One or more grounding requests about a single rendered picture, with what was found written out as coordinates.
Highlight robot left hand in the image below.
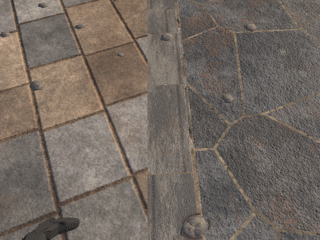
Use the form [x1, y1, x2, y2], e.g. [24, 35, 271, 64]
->
[22, 217, 80, 240]

